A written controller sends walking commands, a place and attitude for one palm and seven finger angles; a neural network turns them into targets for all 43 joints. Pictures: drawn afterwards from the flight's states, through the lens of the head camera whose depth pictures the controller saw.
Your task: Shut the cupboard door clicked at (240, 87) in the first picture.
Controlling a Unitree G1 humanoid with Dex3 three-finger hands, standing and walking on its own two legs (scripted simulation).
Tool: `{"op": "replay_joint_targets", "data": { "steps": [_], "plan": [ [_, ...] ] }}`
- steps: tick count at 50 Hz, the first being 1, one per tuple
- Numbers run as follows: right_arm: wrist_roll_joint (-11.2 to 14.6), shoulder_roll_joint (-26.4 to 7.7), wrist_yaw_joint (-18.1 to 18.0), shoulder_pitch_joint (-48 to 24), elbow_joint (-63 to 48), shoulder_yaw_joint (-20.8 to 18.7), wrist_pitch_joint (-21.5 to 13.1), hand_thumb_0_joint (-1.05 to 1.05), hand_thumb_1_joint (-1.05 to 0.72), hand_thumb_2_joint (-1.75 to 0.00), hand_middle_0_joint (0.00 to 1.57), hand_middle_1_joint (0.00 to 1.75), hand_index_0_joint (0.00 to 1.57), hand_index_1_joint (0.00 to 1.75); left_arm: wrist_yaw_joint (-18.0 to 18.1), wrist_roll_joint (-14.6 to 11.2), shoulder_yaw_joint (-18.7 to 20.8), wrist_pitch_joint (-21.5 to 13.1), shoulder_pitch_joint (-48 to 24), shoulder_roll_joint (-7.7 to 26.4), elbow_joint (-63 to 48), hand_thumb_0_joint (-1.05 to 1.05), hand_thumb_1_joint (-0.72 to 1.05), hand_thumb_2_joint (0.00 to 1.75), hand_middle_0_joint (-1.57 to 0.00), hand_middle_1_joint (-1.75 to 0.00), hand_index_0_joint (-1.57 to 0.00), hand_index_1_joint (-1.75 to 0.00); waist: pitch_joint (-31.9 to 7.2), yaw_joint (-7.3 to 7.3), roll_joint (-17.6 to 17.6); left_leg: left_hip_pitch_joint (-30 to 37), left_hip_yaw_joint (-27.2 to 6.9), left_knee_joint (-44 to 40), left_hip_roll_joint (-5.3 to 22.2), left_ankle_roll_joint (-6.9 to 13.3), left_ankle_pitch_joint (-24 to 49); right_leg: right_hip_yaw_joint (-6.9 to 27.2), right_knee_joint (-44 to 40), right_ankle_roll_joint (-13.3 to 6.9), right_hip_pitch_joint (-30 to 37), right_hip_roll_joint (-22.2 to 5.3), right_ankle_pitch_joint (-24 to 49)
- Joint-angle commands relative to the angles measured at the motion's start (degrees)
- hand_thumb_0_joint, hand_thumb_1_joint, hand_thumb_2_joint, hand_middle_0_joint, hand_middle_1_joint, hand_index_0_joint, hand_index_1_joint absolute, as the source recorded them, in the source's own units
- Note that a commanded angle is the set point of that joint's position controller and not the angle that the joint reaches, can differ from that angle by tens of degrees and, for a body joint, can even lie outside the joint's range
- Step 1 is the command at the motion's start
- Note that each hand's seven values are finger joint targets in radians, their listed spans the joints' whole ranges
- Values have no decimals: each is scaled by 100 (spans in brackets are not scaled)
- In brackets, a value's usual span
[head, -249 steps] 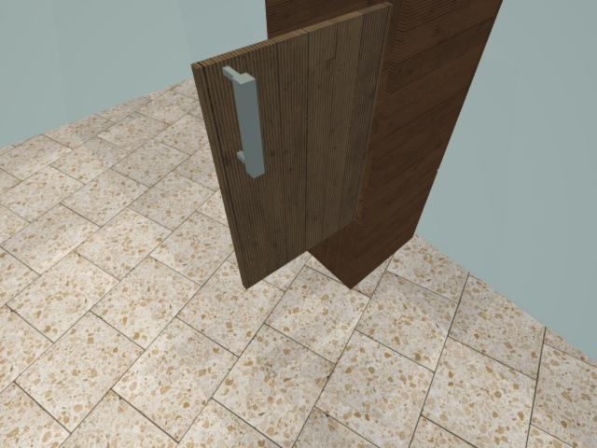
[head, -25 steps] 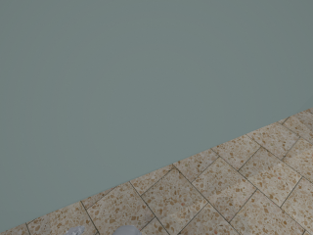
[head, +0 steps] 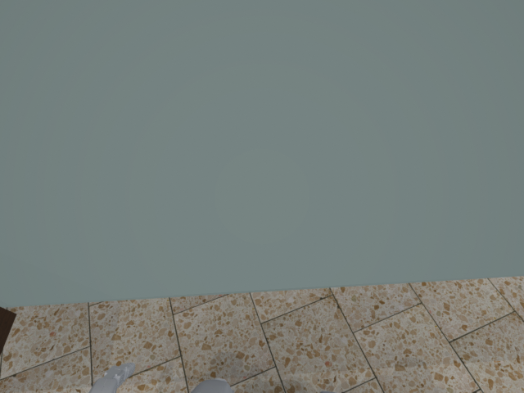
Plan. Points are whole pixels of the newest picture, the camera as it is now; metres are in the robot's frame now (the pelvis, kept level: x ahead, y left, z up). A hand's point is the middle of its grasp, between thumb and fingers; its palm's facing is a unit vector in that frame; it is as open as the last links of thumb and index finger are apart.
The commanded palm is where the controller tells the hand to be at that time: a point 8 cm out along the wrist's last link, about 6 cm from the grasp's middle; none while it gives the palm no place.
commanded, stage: turn to face it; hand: left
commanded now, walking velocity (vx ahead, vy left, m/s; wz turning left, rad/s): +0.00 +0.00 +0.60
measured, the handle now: out of the picture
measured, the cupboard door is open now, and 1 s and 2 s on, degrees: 87 87 87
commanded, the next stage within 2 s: none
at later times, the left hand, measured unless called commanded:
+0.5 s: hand out of the picture +0.04 +0.22 -0.15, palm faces +0.34 -0.90 -0.26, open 7.4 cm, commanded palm none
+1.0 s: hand out of the picture -0.03 +0.16 -0.17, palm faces +0.61 -0.75 -0.23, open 7.4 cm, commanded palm none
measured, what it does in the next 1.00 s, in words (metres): steps on the spot, turning left: left foot, then right foot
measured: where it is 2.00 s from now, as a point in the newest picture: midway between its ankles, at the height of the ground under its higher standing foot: outside the picture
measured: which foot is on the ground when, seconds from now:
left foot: up 0.00-0.28, down 0.30-0.60, up 0.62-0.92, down 0.94-1.00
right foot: down 0.00-0.30, up 0.32-0.60, down 0.62-0.94, up 0.96-1.00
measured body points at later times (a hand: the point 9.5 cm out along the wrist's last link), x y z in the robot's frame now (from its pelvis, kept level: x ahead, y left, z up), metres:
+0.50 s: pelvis +0.02 -0.01 +0.01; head +0.07 +0.01 +0.46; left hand +0.02 +0.27 -0.13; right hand +0.19 -0.23 -0.12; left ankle -0.01 +0.11 -0.72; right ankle +0.06 -0.15 -0.67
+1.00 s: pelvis +0.04 -0.03 +0.00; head +0.08 +0.01 +0.45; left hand -0.07 +0.20 -0.15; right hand +0.29 -0.18 -0.13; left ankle -0.02 +0.06 -0.72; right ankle +0.09 -0.16 -0.69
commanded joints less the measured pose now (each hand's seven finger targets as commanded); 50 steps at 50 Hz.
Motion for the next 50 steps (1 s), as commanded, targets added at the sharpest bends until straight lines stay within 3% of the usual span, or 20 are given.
{"op": "replay_joint_targets", "data": {
  "steps": [1, 4, 9, 13, 14, 15, 16, 20, 28, 29, 30, 31, 34, 41, 44, 45, 46, 47, 48, 50],
  "plan": [
    [39, -595, 47, -352, -623, -243, -82, 0, -90, -90, 20, 30, 20, 30, 183, -8, 237, -62, 282, 983, -292, 0, 90, 90, -20, -30, -20, -30, -489, 61, -1571, -1253, 51, 3045, 85, 56, -481, 1921, -2194, -887, 727, -2018, 711],
    [53, -387, 117, -267, -460, -132, -47, 0, -90, -90, 20, 30, 20, 30, 167, 3, 129, -95, 77, 711, -322, 0, 90, 90, -20, -30, -20, -30, -527, -59, -1529, -809, 488, 2185, 156, -112, -170, 402, -1796, -647, 918, -1499, 2264],
    [105, -196, 146, -571, -534, -6, -140, 0, -90, -90, 20, 30, 20, 30, 153, 20, 250, -130, 636, 1027, -56, 0, 90, 90, -20, -30, -20, -30, -818, 268, -1273, -297, 1010, 62, 18, -87, -344, 75, -1223, -710, 1914, -1738, 3875],
    [73, -496, 114, 88, -392, -69, -224, 0, -90, -90, 20, 30, 20, 30, 93, -80, 291, -84, 483, 1019, -28, 0, 90, 90, -20, -30, -20, -30, -1057, -108, -885, 1250, 1056, -1893, 30, 118, 1329, -521, -123, -181, 1205, -1570, 3339],
    [13, -1071, 83, 396, -354, -205, -272, 0, -90, -90, 20, 30, 20, 30, 61, -122, 265, -40, 489, 766, -173, 0, 90, 90, -20, -30, -20, -30, -1308, -277, 413, 2332, -351, -2109, 1148, 623, 2820, -833, 980, 212, -110, -1055, 1555],
    [-2, -1620, 21, 817, -303, -350, -250, 0, -90, -90, 20, 30, 20, 30, 42, -132, 116, -7, 176, 378, -448, 0, 90, 90, -20, -30, -20, -30, -1373, -548, 1808, 2764, -2037, -2229, 2546, 1633, 5128, -621, 2250, 502, -1435, -377, -2054],
    [4, -1618, -38, 1053, -240, -354, -220, 0, -90, -90, 20, 30, 20, 30, 83, -60, 93, 73, -291, 525, -652, 0, 90, 90, -20, -30, -20, -30, -1147, -632, 703, 2408, -1868, -2075, 2666, 1863, 4643, -28, 2841, 420, -1603, -427, -1828],
    [-7, -1103, -168, 229, -350, -201, -301, 0, -90, -90, 20, 30, 20, 30, 38, -86, 151, 129, -130, 437, -239, 0, 90, 90, -20, -30, -20, -30, -866, -140, 955, 1665, -750, -2081, 1426, 1196, 4225, 278, 2738, 422, -1261, -249, -642],
    [-7, -1127, -108, -231, -468, -247, -182, 0, -90, -90, 20, 30, 20, 30, 24, -116, 161, 59, 482, 447, -117, 0, 90, 90, -20, -30, -20, -30, -682, 190, 844, 245, -1025, -1834, 1003, 887, 2323, -85, -423, 274, 938, 299, 159],
    [45, -956, -90, -313, -541, -230, -177, 0, -90, -90, 20, 30, 20, 30, 59, -87, 221, -11, 771, 671, -73, 0, 90, 90, -20, -30, -20, -30, -723, 362, 184, -266, -818, -1269, 640, 604, 1602, 251, -1426, 195, 1618, -52, 509],
    [97, -524, -41, -218, -660, -181, -178, 0, -90, -90, 20, 30, 20, 30, 126, 18, 349, -80, 945, 1257, -56, 0, 90, 90, -20, -30, -20, -30, -721, 420, -1627, -1343, 133, 157, -281, 104, -203, 2132, -2267, -360, 2134, -1710, 487],
    [62, -597, 0, -311, -730, -209, -152, 0, -90, -90, 20, 30, 20, 30, 139, -2, 330, -56, 833, 1500, -135, 0, 90, 90, -20, -30, -20, -30, -596, 444, -1862, -1141, 178, 1658, -278, 38, -1205, 2582, -2491, -935, 1302, -2648, 622],
    [12, -573, 75, -142, -429, -220, -44, 0, -90, -90, 20, 30, 20, 30, 175, -23, 155, -57, -56, 788, -313, 0, 90, 90, -20, -30, -20, -30, -308, -55, -1535, -1057, 142, 2984, 177, -14, -196, 1127, -2149, -787, 617, -1724, 883],
    [103, -200, 147, -482, -468, -17, -141, 0, -90, -90, 20, 30, 20, 30, 144, 19, 247, -113, 571, 1033, -32, 0, 90, 90, -20, -30, -20, -30, -792, 288, -1222, -234, 1019, -11, -14, -99, -332, 39, -1237, -691, 1897, -1709, 3634],
    [90, -342, 120, -169, -419, -26, -185, 0, -90, -90, 20, 30, 20, 30, 112, -34, 294, -83, 551, 1090, 6, 0, 90, 90, -20, -30, -20, -30, -886, 107, -1348, 506, 1131, -1186, -49, 8, 544, -279, -722, -420, 1633, -1686, 3522],
    [75, -506, 112, 67, -350, -71, -209, 0, -90, -90, 20, 30, 20, 30, 92, -73, 295, -58, 456, 1038, -14, 0, 90, 90, -20, -30, -20, -30, -936, -69, -1022, 1159, 1050, -1792, 10, 87, 1171, -479, -316, -204, 1158, -1611, 3076],
    [34, -915, 98, 321, -342, -185, -250, 0, -90, -90, 20, 30, 20, 30, 65, -100, 265, -24, 453, 821, -125, 0, 90, 90, -20, -30, -20, -30, -1188, -210, 109, 2142, -7, -2099, 840, 449, 2434, -771, 686, 141, 117, -1178, 1798],
    [-10, -1570, 36, 788, -292, -354, -250, 0, -90, -90, 20, 30, 20, 30, 34, -139, 137, 7, 221, 396, -401, 0, 90, 90, -20, -30, -20, -30, -1283, -509, 1811, 2723, -1964, -2228, 2397, 1440, 4743, -729, 2007, 502, -1374, -425, -1905],
    [-20, -1671, -12, 1111, -166, -372, -208, 0, -90, -90, 20, 30, 20, 30, 80, -61, 133, 78, -192, 520, -602, 0, 90, 90, -20, -30, -20, -30, -1205, -658, 1020, 2240, -1889, -2173, 2617, 1794, 3922, -60, 2720, 375, -1406, -394, -1967],
    [-23, -1322, -131, 568, -263, -289, -268, 0, -90, -90, 20, 30, 20, 30, 74, -73, 168, 112, -352, 433, -409, 0, 90, 90, -20, -30, -20, -30, -890, -384, 1341, 1696, -1422, -2301, 1841, 1424, 3267, 295, 2991, 346, -1569, -358, -1075]
  ]
}}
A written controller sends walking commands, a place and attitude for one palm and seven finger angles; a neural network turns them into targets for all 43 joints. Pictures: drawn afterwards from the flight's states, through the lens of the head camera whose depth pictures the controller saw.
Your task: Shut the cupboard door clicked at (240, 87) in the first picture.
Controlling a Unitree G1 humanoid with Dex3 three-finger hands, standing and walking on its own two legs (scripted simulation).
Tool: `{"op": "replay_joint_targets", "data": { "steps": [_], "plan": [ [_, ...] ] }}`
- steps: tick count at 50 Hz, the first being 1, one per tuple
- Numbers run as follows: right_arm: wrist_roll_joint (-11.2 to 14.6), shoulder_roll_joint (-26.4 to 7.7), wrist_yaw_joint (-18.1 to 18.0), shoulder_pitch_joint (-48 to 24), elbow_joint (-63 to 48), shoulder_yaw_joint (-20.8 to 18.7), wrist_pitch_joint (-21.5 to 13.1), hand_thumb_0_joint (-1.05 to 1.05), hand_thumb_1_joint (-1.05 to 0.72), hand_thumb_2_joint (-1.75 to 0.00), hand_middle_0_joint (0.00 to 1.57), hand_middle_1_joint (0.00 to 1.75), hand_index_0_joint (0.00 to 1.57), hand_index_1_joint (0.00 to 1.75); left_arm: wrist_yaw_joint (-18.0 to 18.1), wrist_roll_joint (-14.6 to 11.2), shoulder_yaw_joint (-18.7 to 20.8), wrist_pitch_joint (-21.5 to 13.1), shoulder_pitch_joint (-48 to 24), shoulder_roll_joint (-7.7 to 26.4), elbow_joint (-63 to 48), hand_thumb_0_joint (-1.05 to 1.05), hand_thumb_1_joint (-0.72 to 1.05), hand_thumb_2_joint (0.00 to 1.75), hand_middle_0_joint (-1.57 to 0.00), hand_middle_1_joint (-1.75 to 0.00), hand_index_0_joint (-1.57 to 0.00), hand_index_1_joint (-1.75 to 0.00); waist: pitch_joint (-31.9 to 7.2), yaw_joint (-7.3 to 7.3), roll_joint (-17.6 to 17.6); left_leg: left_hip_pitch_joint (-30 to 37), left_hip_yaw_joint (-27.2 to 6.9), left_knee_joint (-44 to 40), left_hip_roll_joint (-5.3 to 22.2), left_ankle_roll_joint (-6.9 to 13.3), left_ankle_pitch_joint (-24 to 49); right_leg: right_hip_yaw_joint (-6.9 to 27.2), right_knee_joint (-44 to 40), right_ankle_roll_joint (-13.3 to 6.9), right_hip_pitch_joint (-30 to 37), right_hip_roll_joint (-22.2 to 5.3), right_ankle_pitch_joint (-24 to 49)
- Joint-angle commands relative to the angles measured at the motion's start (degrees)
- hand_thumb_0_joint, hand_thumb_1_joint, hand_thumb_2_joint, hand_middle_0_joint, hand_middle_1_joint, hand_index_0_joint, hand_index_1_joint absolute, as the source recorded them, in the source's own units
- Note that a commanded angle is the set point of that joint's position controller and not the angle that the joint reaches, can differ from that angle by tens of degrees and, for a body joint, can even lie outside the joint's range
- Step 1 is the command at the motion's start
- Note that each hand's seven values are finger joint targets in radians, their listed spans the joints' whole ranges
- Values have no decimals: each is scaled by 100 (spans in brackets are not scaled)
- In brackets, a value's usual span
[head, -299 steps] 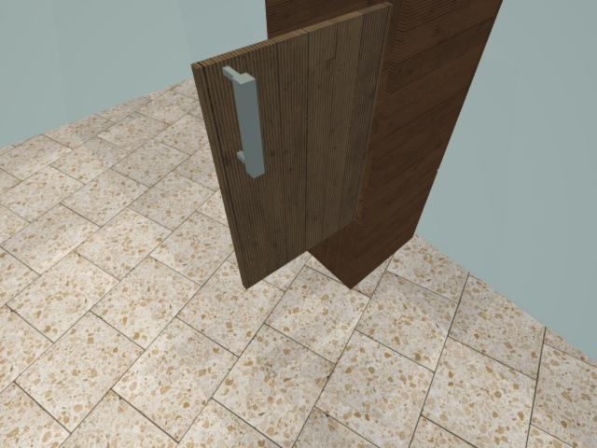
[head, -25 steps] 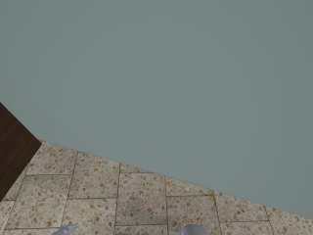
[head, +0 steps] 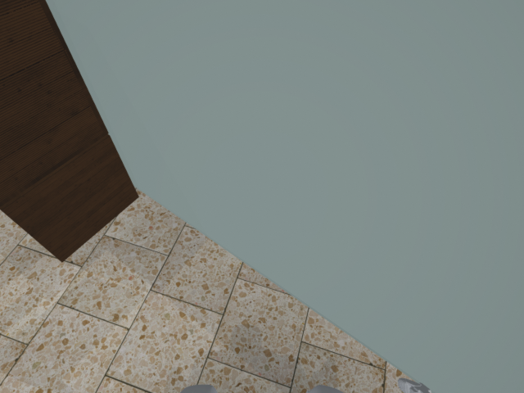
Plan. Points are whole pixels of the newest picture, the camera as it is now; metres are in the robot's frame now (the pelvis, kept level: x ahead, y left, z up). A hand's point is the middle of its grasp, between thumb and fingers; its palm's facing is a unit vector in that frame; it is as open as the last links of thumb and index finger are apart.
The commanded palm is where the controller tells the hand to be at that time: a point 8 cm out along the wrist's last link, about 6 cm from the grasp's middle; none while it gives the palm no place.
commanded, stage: turn to face it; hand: left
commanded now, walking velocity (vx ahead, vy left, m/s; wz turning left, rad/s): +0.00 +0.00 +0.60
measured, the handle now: out of the picture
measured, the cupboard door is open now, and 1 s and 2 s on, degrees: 87 87 87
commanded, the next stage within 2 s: take the last steps up to it in 1.48 s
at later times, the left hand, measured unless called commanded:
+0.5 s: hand out of the picture +0.03 +0.16 -0.14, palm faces +0.29 -0.93 -0.24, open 7.4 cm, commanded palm none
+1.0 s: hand out of the picture +0.02 +0.19 -0.14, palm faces +0.55 -0.78 -0.30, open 7.4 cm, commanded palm none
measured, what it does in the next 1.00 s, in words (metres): steps on the spot, turning left: right foot, then left foot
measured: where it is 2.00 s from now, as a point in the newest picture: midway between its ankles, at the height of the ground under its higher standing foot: outside the picture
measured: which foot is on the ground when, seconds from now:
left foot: down 0.00-0.24, up 0.26-0.58, down 0.60-0.94, up 0.96-1.00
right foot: up 0.00-0.22, down 0.24-0.60, up 0.62-0.92, down 0.94-1.00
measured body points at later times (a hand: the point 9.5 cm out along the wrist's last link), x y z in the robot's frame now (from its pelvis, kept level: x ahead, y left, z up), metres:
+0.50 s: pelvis +0.01 -0.04 +0.02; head +0.07 -0.03 +0.46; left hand +0.01 +0.21 -0.12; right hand +0.17 -0.27 -0.13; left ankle -0.03 +0.08 -0.67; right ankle +0.03 -0.15 -0.72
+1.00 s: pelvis +0.04 -0.05 +0.00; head +0.09 -0.03 +0.45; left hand -0.01 +0.23 -0.12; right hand +0.25 -0.22 -0.15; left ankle -0.05 +0.05 -0.68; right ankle +0.11 -0.16 -0.72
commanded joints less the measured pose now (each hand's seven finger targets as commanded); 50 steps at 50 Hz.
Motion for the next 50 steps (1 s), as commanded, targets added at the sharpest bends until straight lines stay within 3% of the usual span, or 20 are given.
{"op": "replay_joint_targets", "data": {
  "steps": [1, 7, 10, 11, 12, 13, 16, 23, 27, 28, 29, 30, 31, 35, 44, 45, 46, 47, 48, 50],
  "plan": [
    [-12, -1190, -224, 449, -282, -269, -106, 0, -90, -90, 20, 30, 20, 30, 14, -32, 156, -99, -513, 504, -628, 0, 90, 90, -20, -30, -20, -30, -905, -220, 1566, 1033, -1933, -1514, 1576, 939, 2467, 840, 1389, 91, -1273, 151, 402],
    [-43, -1193, -206, 243, -316, -264, -54, 0, -90, -90, 20, 30, 20, 30, -10, -65, 123, -95, -266, 416, -510, 0, 90, 90, -20, -30, -20, -30, -849, -88, 1254, 583, -1800, -1411, 1195, 788, 2097, 546, -522, 44, -72, 607, 455],
    [18, -1132, -179, -162, -449, -272, 4, 0, -90, -90, 20, 30, 20, 30, 11, -70, 170, -179, 407, 522, -371, 0, 90, 90, -20, -30, -20, -30, -842, 266, 1082, -272, -1785, -917, 856, 500, 1296, 428, -2240, -18, 1258, 737, 1511],
    [78, -862, -142, -181, -527, -249, 16, 0, -90, -90, 20, 30, 20, 30, 56, -2, 250, -251, 645, 899, -367, 0, 90, 90, -20, -30, -20, -30, -847, 401, 47, -1023, -1400, -95, 309, 156, 266, 1265, -3315, -207, 1913, 14, 1325],
    [96, -471, -95, -139, -649, -199, 13, 0, -90, -90, 20, 30, 20, 30, 99, 74, 351, -287, 669, 1431, -396, 0, 90, 90, -20, -30, -20, -30, -683, 435, -1653, -1832, -440, 1532, -559, -304, -1574, 3092, -4016, -919, 1953, -1697, 1381],
    [38, -669, -42, -202, -655, -225, 36, 0, -90, -90, 20, 30, 20, 30, 96, 19, 273, -260, 509, 1455, -494, 0, 90, 90, -20, -30, -20, -30, -601, 396, -1209, -1554, -774, 2771, -253, -210, -1755, 2997, -4049, -1297, 1090, -1996, 1136],
    [42, -600, 24, 42, -334, -257, 134, 0, -90, -90, 20, 30, 20, 30, 145, 6, 132, -287, -294, 772, -637, 0, 90, 90, -20, -30, -20, -30, -494, -106, -1104, -1474, -695, 3665, 102, -331, -792, 1515, -3578, -998, 860, -1091, 2375],
    [106, -267, 78, -437, -403, -68, 80, 0, -90, -90, 20, 30, 20, 30, 121, 45, 226, -333, 369, 1068, -347, 0, 90, 90, -20, -30, -20, -30, -735, 293, -787, -767, 109, 1077, -29, -412, -1059, 638, -2971, -1002, 1857, -1212, 4404],
    [99, -397, 43, 9, -316, -74, -17, 0, -90, -90, 20, 30, 20, 30, 80, -9, 288, -298, 321, 1116, -282, 0, 90, 90, -20, -30, -20, -30, -964, 69, -733, 266, 276, -623, -106, -271, -44, 195, -2140, -633, 1658, -1127, 4463],
    [79, -637, 29, 311, -247, -132, -55, 0, -90, -90, 20, 30, 20, 30, 56, -66, 283, -271, 252, 1044, -328, 0, 90, 90, -20, -30, -20, -30, -1130, -129, -200, 1137, 63, -1187, 97, -136, 789, -45, -1494, -377, 1030, -1034, 4014],
    [19, -1272, -9, 636, -224, -288, -100, 0, -90, -90, 20, 30, 20, 30, 19, -105, 241, -226, 255, 706, -512, 0, 90, 90, -20, -30, -20, -30, -1434, -310, 1407, 2186, -1876, -1343, 1524, 553, 2575, -373, -224, 80, -474, -290, 1587],
    [19, -1674, -76, 1047, -135, -387, -49, 0, -90, -90, 20, 30, 20, 30, 27, -70, 103, -181, -185, 444, -769, 0, 90, 90, -20, -30, -20, -30, -1359, -555, 2082, 2140, -2777, -1476, 2475, 1365, 4015, 71, 774, 174, -1253, 123, -964],
    [3, -1603, -144, 1224, -69, -382, -59, 0, -90, -90, 20, 30, 20, 30, 60, -34, 100, -112, -623, 549, -883, 0, 90, 90, -20, -30, -20, -30, -1166, -627, 1239, 1844, -2822, -1383, 2444, 1503, 3528, 525, 1295, 133, -1470, 101, -682],
    [-4, -1121, -250, 373, -232, -214, -126, 0, -90, -90, 20, 30, 20, 30, 1, -52, 148, -73, -399, 486, -491, 0, 90, 90, -20, -30, -20, -30, -851, -111, 1340, 1105, -1689, -1419, 1335, 866, 3140, 792, 1191, 125, -1061, 237, 555],
    [15, -1124, -197, 33, -332, -279, -17, 0, -90, -90, 20, 30, 20, 30, 12, -89, 138, -181, 109, 501, -443, 0, 90, 90, -20, -30, -20, -30, -884, 171, 1229, 61, -1988, -965, 893, 580, 2056, 448, -2043, 36, 1061, 810, 1403],
    [58, -974, -177, -2, -374, -266, -18, 0, -90, -90, 20, 30, 20, 30, 47, -69, 196, -251, 337, 683, -410, 0, 90, 90, -20, -30, -20, -30, -928, 298, 800, -368, -1853, -514, 594, 324, 1489, 715, -2905, -40, 1733, 518, 1862],
    [122, -596, -126, 51, -473, -224, -22, 0, -90, -90, 20, 30, 20, 30, 114, 29, 315, -321, 544, 1231, -383, 0, 90, 90, -20, -30, -20, -30, -994, 375, -733, -1482, -1079, 657, -158, -104, -205, 2255, -3550, -500, 2499, -901, 2139],
    [93, -561, -100, 9, -563, -226, -17, 0, -90, -90, 20, 30, 20, 30, 118, 45, 319, -315, 550, 1507, -414, 0, 90, 90, -20, -30, -20, -30, -882, 397, -1415, -1631, -622, 2247, -444, -277, -1975, 3025, -3767, -1216, 1941, -2102, 2609],
    [43, -678, -77, -14, -434, -241, 42, 0, -90, -90, 20, 30, 20, 30, 152, 8, 243, -345, 352, 1184, -472, 0, 90, 90, -20, -30, -20, -30, -721, 277, -809, -1538, -925, 3197, -177, -237, -1560, 2735, -3715, -1344, 1412, -1833, 2433],
    [32, -632, -23, 62, -314, -240, 110, 0, -90, -90, 20, 30, 20, 30, 156, -6, 139, -325, -245, 861, -564, 0, 90, 90, -20, -30, -20, -30, -427, -30, -1228, -1611, -763, 3706, 97, -339, -1036, 1630, -3480, -1118, 1128, -1241, 2920]
  ]
}}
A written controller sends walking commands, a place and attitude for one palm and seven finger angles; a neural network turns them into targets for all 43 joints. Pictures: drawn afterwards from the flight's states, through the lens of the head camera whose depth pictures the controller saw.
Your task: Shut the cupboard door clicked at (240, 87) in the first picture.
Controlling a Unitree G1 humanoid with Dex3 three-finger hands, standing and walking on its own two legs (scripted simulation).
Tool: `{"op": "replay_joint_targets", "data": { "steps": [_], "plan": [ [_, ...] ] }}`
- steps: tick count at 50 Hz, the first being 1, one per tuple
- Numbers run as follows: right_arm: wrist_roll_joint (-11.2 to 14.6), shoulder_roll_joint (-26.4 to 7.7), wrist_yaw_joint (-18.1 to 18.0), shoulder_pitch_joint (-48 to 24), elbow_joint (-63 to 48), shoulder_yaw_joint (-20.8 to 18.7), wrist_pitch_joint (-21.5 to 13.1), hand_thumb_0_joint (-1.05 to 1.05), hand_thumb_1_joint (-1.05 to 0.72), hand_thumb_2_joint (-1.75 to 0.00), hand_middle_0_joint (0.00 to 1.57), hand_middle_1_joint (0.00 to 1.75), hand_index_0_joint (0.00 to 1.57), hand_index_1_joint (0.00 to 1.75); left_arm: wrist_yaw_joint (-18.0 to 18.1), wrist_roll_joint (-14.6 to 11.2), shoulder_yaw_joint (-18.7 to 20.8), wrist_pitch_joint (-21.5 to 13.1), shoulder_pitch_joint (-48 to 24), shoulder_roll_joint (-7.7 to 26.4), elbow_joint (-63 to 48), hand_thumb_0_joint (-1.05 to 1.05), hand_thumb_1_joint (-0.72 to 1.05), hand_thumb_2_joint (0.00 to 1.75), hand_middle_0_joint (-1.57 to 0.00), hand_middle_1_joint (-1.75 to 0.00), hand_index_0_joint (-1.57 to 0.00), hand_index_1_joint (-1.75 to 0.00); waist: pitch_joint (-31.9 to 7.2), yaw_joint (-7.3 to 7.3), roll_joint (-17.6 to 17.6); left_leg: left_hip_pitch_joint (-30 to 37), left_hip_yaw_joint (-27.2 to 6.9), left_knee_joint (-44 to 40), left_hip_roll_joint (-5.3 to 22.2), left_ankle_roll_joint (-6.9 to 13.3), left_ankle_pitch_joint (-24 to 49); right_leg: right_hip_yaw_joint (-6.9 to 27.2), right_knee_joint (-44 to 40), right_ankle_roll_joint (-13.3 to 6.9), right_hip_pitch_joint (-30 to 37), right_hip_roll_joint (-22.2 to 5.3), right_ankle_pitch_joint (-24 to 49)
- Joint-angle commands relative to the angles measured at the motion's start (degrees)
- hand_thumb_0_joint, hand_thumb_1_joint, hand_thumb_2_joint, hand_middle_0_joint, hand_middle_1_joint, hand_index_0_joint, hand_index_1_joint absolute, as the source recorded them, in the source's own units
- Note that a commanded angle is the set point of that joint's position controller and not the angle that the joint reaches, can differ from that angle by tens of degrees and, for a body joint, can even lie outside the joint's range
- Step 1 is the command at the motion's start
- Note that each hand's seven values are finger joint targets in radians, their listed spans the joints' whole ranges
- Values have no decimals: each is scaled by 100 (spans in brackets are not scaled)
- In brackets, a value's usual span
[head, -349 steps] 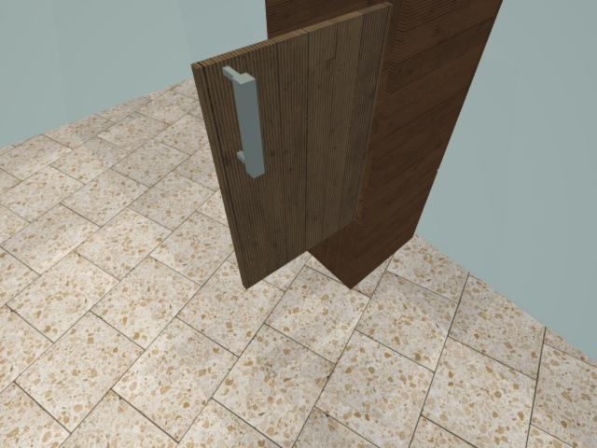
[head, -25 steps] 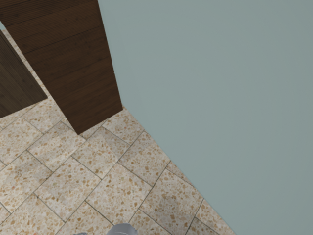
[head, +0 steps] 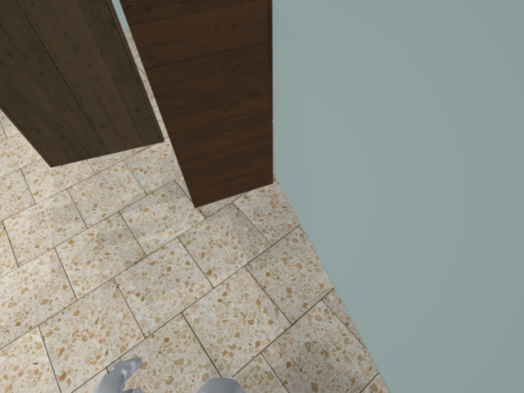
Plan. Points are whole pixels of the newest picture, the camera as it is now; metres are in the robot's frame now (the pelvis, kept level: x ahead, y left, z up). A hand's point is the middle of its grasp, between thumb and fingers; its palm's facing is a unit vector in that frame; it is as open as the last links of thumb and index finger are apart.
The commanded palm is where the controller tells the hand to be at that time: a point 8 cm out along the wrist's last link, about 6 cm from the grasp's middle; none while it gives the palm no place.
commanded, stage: turn to face it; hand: left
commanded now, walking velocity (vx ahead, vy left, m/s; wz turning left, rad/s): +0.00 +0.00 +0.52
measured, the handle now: out of the picture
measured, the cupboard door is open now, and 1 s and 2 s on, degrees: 87 87 87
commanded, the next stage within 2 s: take the last steps up to it in 0.48 s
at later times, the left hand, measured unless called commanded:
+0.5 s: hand out of the picture +0.05 +0.22 -0.15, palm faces +0.25 -0.93 -0.28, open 7.4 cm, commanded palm none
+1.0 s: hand out of the picture -0.06 +0.19 -0.17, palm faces +0.47 -0.86 -0.19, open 7.4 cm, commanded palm none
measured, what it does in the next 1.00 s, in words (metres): steps on the spot, turning left: left foot, then right foot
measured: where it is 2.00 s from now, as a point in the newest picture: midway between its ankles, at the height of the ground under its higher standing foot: (198, 338)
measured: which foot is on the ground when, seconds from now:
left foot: up 0.00-0.20, down 0.22-0.52, up 0.54-0.96, down 0.98-1.00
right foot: down 0.00-0.22, up 0.24-0.50, down 0.52-0.98, up 1.00-1.00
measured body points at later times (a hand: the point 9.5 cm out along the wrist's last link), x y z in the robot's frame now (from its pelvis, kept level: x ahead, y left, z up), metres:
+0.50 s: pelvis +0.03 -0.01 +0.00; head +0.07 -0.01 +0.45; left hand +0.04 +0.26 -0.13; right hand +0.17 -0.22 -0.15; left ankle +0.01 +0.13 -0.73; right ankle +0.05 -0.13 -0.71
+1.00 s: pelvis +0.07 +0.05 +0.00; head +0.10 +0.07 +0.45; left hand -0.08 +0.24 -0.16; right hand +0.27 -0.14 -0.13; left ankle +0.05 +0.16 -0.73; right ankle +0.06 -0.12 -0.72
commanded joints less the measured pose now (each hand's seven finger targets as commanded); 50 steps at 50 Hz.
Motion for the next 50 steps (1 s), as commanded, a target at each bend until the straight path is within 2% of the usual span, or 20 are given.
{"op": "replay_joint_targets", "data": {
  "steps": [1, 6, 9, 10, 11, 12, 15, 21, 24, 25, 26, 27, 28, 33, 41, 45, 47, 48, 49, 50],
  "plan": [
    [35, -427, 98, -184, -533, -111, -81, 0, -90, -90, 20, 30, 20, 30, 116, 0, 180, -46, 18, 868, -321, 0, 90, 90, -20, -30, -20, -30, -424, 0, -1848, -762, 287, 1639, 356, -122, 2, 806, -1570, -653, 560, -1624, 2075],
    [86, -145, 134, -570, -583, 69, -199, 0, -90, -90, 20, 30, 20, 30, 73, 40, 287, -64, 631, 1156, -49, 0, 90, 90, -20, -30, -20, -30, -633, 347, -1369, 40, 1064, -1089, 151, -121, -17, 236, -781, -526, 1312, -1657, 3678],
    [45, -430, 101, 32, -425, 33, -286, 0, -90, -90, 20, 30, 20, 30, 21, -76, 297, -19, 616, 1160, -15, 0, 90, 90, -20, -30, -20, -30, -924, -6, -954, 1504, 1028, -2861, 181, 67, 1754, -206, 290, -5, 637, -1433, 3213],
    [-14, -994, 65, 305, -413, -96, -339, 0, -90, -90, 20, 30, 20, 30, -13, -126, 260, 17, 631, 860, -175, 0, 90, 90, -20, -30, -20, -30, -1247, -149, 387, 2478, -478, -2991, 1361, 607, 3383, -568, 1354, 396, -589, -850, 1383],
    [-17, -1429, 17, 722, -364, -199, -312, 0, -90, -90, 20, 30, 20, 30, -22, -126, 89, 59, 336, 494, -381, 0, 90, 90, -20, -30, -20, -30, -1339, -347, 1403, 2652, -1724, -3125, 2540, 1425, 5265, -279, 2399, 558, -1416, -388, -1990],
    [-39, -1514, -57, 849, -322, -213, -292, 0, -90, -90, 20, 30, 20, 30, 4, -89, 111, 118, 91, 559, -515, 0, 90, 90, -20, -30, -20, -30, -1243, -410, 589, 2250, -1693, -3042, 2692, 1687, 4760, 176, 2932, 462, -1450, -372, -1938],
    [-41, -953, -197, 254, -364, -46, -353, 0, -90, -90, 20, 30, 20, 30, -10, -85, 136, 181, 14, 490, -130, 0, 90, 90, -20, -30, -20, -30, -851, -101, 998, 1759, -894, -3107, 1839, 1293, 4607, 490, 3061, 423, -1497, -353, -1002],
    [-53, -881, -192, 27, -340, -10, -312, 0, -90, -90, 20, 30, 20, 30, -55, -95, 70, 157, 343, 333, 92, 0, 90, 90, -20, -30, -20, -30, -782, 54, 513, 1389, -535, -3075, 1559, 1111, 3932, 83, 1158, 361, -376, 54, -812],
    [6, -779, -154, -251, -342, 10, -265, 0, -90, -90, 20, 30, 20, 30, -37, -92, 101, 68, 918, 378, 298, 0, 90, 90, -20, -30, -20, -30, -708, 337, 418, 705, -412, -2722, 1212, 754, 2696, -32, -506, 306, 746, 140, 473],
    [54, -527, -121, -235, -362, 36, -265, 0, -90, -90, 20, 30, 20, 30, 2, -45, 145, 2, 1045, 640, 334, 0, 90, 90, -20, -30, -20, -30, -675, 391, -303, 257, -97, -2150, 768, 441, 1763, 629, -1306, 148, 1154, -419, 671],
    [96, -182, -67, -163, -446, 89, -254, 0, -90, -90, 20, 30, 20, 30, 40, 18, 241, -56, 1057, 1160, 334, 0, 90, 90, -20, -30, -20, -30, -532, 361, -1673, -429, 590, -1123, -18, 51, 223, 2091, -1887, -422, 1317, -1695, 968],
    [85, -292, -32, -315, -509, 58, -191, 0, -90, -90, 20, 30, 20, 30, 20, 14, 226, -41, 1063, 1385, 259, 0, 90, 90, -20, -30, -20, -30, -497, 486, -1677, -195, 370, -3, -29, 72, -850, 2416, -2167, -935, 530, -2343, 633],
    [45, -343, -40, -469, -442, 0, -137, 0, -90, -90, 20, 30, 20, 30, 60, 3, 195, -77, 842, 1118, 244, 0, 90, 90, -20, -30, -20, -30, -263, 388, -1899, -465, 136, 797, 112, 111, -577, 2467, -2174, -967, 294, -2072, 795],
    [13, -152, 60, -241, -86, 52, -197, 0, -90, -90, 20, 30, 20, 30, 43, -13, 154, -210, 827, 667, 307, 0, 90, 90, -20, -30, -20, -30, -425, 299, -1215, -666, 411, 816, 305, -73, 404, 1064, -1937, -617, 1112, -1510, 1567],
    [33, -7, 183, -854, -242, 129, -324, 0, -90, -90, 20, 30, 20, 30, -26, 37, 270, -318, 1560, 792, 908, 0, 90, 90, -20, -30, -20, -30, -297, 652, -1296, -763, 860, -855, 430, -63, 383, 809, -2094, -724, 1826, -1934, 1168],
    [36, -19, 209, -561, -196, 159, -387, 0, -90, -90, 20, 30, 20, 30, -69, 33, 312, -282, 1253, 930, 949, 0, 90, 90, -20, -30, -20, -30, -217, 377, -1186, 459, 1144, -1976, 297, 60, 762, 406, -1854, -533, 892, -1872, 603],
    [23, -232, 144, 249, 51, 126, -452, 0, -90, -90, 20, 30, 20, 30, -105, 3, 309, -234, 984, 883, 923, 0, 90, 90, -20, -30, -20, -30, -411, -38, -745, 2033, 1418, -2804, 115, 151, 1104, -132, -1119, -228, -50, -1474, 258],
    [-24, -702, 63, 947, 218, -4, -494, 0, -90, -90, 20, 30, 20, 30, -146, -24, 272, -197, 926, 599, 814, 0, 90, 90, -20, -30, -20, -30, -681, -368, 394, 3040, 318, -3155, 910, 525, 568, -606, 340, 22, -975, -923, -121],
    [-82, -1265, -24, 1725, 366, -145, -498, 0, -90, -90, 20, 30, 20, 30, -181, -49, 179, -185, 669, 265, 526, 0, 90, 90, -20, -30, -20, -30, -854, -656, 1779, 3502, -1732, -3849, 2219, 1227, 382, -858, 2227, 259, -2163, -143, -1752],
    [-53, -1300, -108, 1906, 453, -126, -468, 0, -90, -90, 20, 30, 20, 30, -158, -8, 126, -187, 187, 252, 302, 0, 90, 90, -20, -30, -20, -30, -708, -690, 1037, 3130, -1961, -4059, 2494, 1637, 262, -147, 3139, 79, -2599, -249, -1722]
  ]
}}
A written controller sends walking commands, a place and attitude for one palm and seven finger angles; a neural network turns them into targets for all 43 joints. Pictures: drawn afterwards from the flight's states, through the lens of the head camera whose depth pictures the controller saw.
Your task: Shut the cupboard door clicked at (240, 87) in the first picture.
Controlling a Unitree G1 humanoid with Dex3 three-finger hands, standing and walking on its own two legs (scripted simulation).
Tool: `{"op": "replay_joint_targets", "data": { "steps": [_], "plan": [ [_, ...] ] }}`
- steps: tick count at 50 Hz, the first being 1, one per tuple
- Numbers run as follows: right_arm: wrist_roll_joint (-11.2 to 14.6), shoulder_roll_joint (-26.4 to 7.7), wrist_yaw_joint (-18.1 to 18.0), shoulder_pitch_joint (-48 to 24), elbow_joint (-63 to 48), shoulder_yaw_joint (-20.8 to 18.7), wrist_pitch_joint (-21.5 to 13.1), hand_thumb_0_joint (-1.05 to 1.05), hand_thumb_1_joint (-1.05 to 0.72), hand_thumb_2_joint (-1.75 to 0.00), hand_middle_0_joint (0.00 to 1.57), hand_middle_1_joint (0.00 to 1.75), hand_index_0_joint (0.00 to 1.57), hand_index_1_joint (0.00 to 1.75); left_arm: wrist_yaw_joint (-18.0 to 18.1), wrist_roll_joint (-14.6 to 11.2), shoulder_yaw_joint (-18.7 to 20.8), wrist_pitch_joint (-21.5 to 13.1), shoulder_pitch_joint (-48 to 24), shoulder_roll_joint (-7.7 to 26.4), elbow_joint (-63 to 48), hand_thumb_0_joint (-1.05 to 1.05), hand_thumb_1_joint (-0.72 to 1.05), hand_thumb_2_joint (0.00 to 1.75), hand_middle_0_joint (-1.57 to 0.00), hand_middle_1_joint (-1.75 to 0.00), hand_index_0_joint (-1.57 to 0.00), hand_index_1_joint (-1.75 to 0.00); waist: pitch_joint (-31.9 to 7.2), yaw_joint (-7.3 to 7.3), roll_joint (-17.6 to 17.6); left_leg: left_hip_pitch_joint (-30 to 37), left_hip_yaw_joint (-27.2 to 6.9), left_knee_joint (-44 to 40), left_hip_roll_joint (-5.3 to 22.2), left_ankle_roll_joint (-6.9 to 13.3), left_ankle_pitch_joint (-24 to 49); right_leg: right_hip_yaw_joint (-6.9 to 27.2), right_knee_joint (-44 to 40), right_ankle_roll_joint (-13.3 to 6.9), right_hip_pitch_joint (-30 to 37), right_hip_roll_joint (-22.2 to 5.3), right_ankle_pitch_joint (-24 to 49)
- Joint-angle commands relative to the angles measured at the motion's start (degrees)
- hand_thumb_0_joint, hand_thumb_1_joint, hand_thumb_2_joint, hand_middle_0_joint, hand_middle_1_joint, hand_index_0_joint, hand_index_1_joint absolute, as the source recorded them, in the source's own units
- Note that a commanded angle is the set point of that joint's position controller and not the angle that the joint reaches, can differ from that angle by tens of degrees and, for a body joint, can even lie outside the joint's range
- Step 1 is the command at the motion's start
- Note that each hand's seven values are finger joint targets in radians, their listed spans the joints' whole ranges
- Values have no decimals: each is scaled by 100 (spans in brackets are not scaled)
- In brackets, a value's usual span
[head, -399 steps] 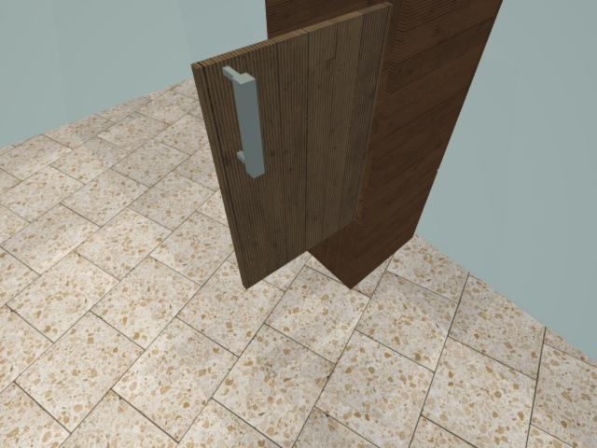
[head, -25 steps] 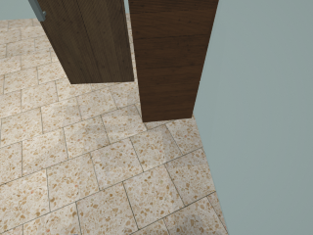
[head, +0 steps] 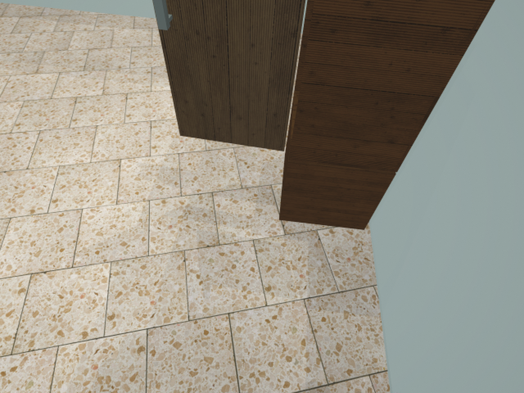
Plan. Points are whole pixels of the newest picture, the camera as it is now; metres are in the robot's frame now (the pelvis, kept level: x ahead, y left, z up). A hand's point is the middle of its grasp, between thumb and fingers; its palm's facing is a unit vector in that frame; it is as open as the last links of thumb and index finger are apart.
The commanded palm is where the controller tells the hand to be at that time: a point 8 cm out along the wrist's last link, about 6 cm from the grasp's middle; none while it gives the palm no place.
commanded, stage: take the last steps up to it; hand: left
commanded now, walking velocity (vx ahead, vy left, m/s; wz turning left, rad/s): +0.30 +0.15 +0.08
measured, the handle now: out of the picture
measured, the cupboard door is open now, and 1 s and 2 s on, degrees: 87 87 87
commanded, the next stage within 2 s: come to a stop and stand still in 1.00 s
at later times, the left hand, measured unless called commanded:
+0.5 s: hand (175, 307) +0.27 +0.19 -0.14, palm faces +0.03 -0.97 -0.22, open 7.4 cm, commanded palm none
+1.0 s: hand (136, 267) +0.35 +0.30 -0.17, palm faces +0.07 -0.98 -0.18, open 7.4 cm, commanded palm none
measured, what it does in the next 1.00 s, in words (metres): walks ahead: right foot, then left foot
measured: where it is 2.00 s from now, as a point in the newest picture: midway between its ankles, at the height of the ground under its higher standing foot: (229, 330)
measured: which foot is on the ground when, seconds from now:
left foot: down 0.00-0.38, up 0.40-0.80, down 0.82-1.00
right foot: up 0.00-0.36, down 0.38-0.82, up 0.84-1.00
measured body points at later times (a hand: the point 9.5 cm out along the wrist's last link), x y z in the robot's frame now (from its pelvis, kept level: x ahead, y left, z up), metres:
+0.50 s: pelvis +0.16 +0.01 +0.00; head +0.19 -0.01 +0.45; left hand +0.27 +0.24 -0.12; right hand +0.10 -0.21 -0.16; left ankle +0.09 +0.13 -0.65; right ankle +0.20 -0.08 -0.73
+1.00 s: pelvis +0.35 +0.12 +0.01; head +0.38 +0.12 +0.46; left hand +0.35 +0.35 -0.15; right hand +0.43 -0.11 -0.13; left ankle +0.37 +0.21 -0.73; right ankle +0.32 +0.00 -0.66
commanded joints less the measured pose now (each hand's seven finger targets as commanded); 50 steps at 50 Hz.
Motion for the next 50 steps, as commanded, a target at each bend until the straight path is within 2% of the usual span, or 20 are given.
{"op": "replay_joint_targets", "data": {
  "steps": [1, 4, 7, 14, 17, 18, 19, 20, 22, 24, 27, 35, 37, 39, 40, 41, 42, 43, 46, 50],
  "plan": [
    [-13, -1271, -272, 1919, 200, -243, -102, 0, -90, -90, 20, 30, 20, 30, 27, -37, -18, -134, -1415, 376, -1033, 0, 90, 90, -20, -30, -20, -30, -508, -943, 1287, 2082, -3077, -1728, 2042, 1359, -954, 729, 3498, -312, -3347, 260, -646],
    [8, -639, -307, 1128, 21, -44, -238, 0, -90, -90, 20, 30, 20, 30, -48, -17, -13, -70, -1047, 305, -745, 0, 90, 90, -20, -30, -20, -30, 117, -404, 967, 1050, -1850, -1979, 1446, 1045, -3, 842, 3192, -290, -2867, 40, 388],
    [27, -586, -298, 1225, 137, 7, -315, 0, -90, -90, 20, 30, 20, 30, -55, -33, -44, -23, -913, 250, -683, 0, 90, 90, -20, -30, -20, -30, -63, -247, 791, 1074, -1225, -1993, 1207, 1055, 966, 705, 2361, -255, -2400, 128, 672],
    [-26, -580, -246, 1588, 441, 4, -279, 0, -90, -90, 20, 30, 20, 30, -46, -35, -61, -34, -1614, 217, -1003, 0, 90, 90, -20, -30, -20, -30, 264, -287, 593, 883, -998, -1932, 1218, 1098, 911, 444, 534, -297, -1539, 421, 889],
    [11, -532, -247, 1510, 526, 35, -258, 0, -90, -90, 20, 30, 20, 30, -30, -17, 33, -115, -780, 402, -786, 0, 90, 90, -20, -30, -20, -30, 105, 157, 250, 215, -588, -737, 801, 720, 1058, 366, -421, -426, 191, 637, 1248],
    [77, -427, -222, 1504, 477, 40, -287, 0, -90, -90, 20, 30, 20, 30, 4, 8, 136, -194, 63, 760, -570, 0, 90, 90, -20, -30, -20, -30, -310, 507, -349, -551, -205, 627, 319, 441, 822, 1275, -935, -698, 1529, 4, 820],
    [113, -211, -191, 1710, 305, 46, -309, 0, -90, -90, 20, 30, 20, 30, 60, 1, 282, -228, 746, 1383, -397, 0, 90, 90, -20, -30, -20, -30, -743, 583, -1684, -1866, 107, 2439, -467, 75, -1325, 3784, -1953, -1402, 2575, -1718, 512],
    [58, -502, -195, 1542, 278, -24, -228, 0, -90, -90, 20, 30, 20, 30, 108, -95, 284, -210, 570, 1425, -488, 0, 90, 90, -20, -30, -20, -30, -548, 455, -1215, -1968, -543, 3679, -116, 55, -1846, 4476, -2644, -1691, 1616, -2172, -898],
    [12, -290, -153, 1010, 267, -62, -131, 0, -90, -90, 20, 30, 20, 30, 178, -94, 135, -182, -460, 791, -727, 0, 90, 90, -20, -30, -20, -30, 380, 55, -560, -2104, -884, 3954, 365, -2, -702, 3403, -2856, -1341, -33, -1677, -1194],
    [-33, -7, -110, 1303, 432, -23, -21, 0, -90, -90, 20, 30, 20, 30, 151, -83, 21, -273, -735, 399, -735, 0, 90, 90, -20, -30, -20, -30, 212, -230, -613, -1557, -700, 3507, 479, -179, -32, 2019, -2855, -977, -547, -1085, 94],
    [-8, 113, -59, 1434, 503, -29, -18, 0, -90, -90, 20, 30, 20, 30, 128, -63, 57, -397, -600, 460, -553, 0, 90, 90, -20, -30, -20, -30, -221, -284, -393, -1342, -419, 2589, 493, -323, 188, 1322, -2768, -995, -149, -879, 1208],
    [32, 31, 79, 302, -36, -21, -171, 0, -90, -90, 20, 30, 20, 30, 70, -20, 101, -388, -250, 794, -162, 0, 90, 90, -20, -30, -20, -30, 58, -10, -762, -1035, -7, 476, 219, -295, 350, 960, -2383, -938, 360, -894, 1828],
    [43, -95, 69, 438, -36, -33, -208, 0, -90, -90, 20, 30, 20, 30, 82, -20, 115, -336, -343, 839, -147, 0, 90, 90, -20, -30, -20, -30, 84, -188, -764, -361, 42, 19, 135, -201, 388, 901, -2107, -847, 52, -855, 1613],
    [19, -445, -7, 1200, 203, -103, -268, 0, -90, -90, 20, 30, 20, 30, 69, -33, 100, -265, -394, 737, -175, 0, 90, 90, -20, -30, -20, -30, -174, -589, -45, 1227, 152, -494, 19, -93, 253, 509, -957, -647, -718, -426, 1573],
    [-60, -995, -92, 1921, 354, -230, -308, 0, -90, -90, 20, 30, 20, 30, 48, -63, 50, -237, -264, 434, -276, 0, 90, 90, -20, -30, -20, -30, -639, -846, 1139, 2260, -1104, -668, 1021, 335, 234, 30, 619, -426, -1566, 221, 770],
    [-59, -1373, -194, 2473, 438, -311, -264, 0, -90, -90, 20, 30, 20, 30, 36, -92, -35, -240, -416, 210, -516, 0, 90, 90, -20, -30, -20, -30, -946, -976, 2031, 2655, -2453, -1257, 1932, 855, 342, 57, 2338, -319, -2400, 769, -990],
    [-47, -1311, -247, 2321, 431, -277, -235, 0, -90, -90, 20, 30, 20, 30, 70, -66, -59, -241, -715, 197, -626, 0, 90, 90, -20, -30, -20, -30, -836, -954, 1574, 2235, -2620, -1535, 2147, 1082, -130, 581, 3279, -470, -2751, 617, -949],
    [-24, -1080, -278, 1886, 303, -209, -250, 0, -90, -90, 20, 30, 20, 30, 71, -74, -60, -228, -902, 154, -625, 0, 90, 90, -20, -30, -20, -30, -707, -782, 1680, 1796, -2465, -1606, 2036, 1072, -222, 836, 3693, -505, -2931, 380, -408],
    [-7, -494, -320, 1176, 112, -17, -361, 0, -90, -90, 20, 30, 20, 30, -3, -39, -62, -154, -683, 132, -437, 0, 90, 90, -20, -30, -20, -30, -290, -352, 889, 922, -1448, -1790, 1632, 911, 789, 900, 3237, -430, -2474, 131, 336],
    [-23, -401, -302, 1156, 168, -14, -371, 0, -90, -90, 20, 30, 20, 30, 7, -35, -123, -62, -680, -87, -482, 0, 90, 90, -20, -30, -20, -30, -295, -244, 688, 734, -694, -1853, 1434, 977, 1507, 639, 1592, -343, -1761, 250, 513]
  ]
}}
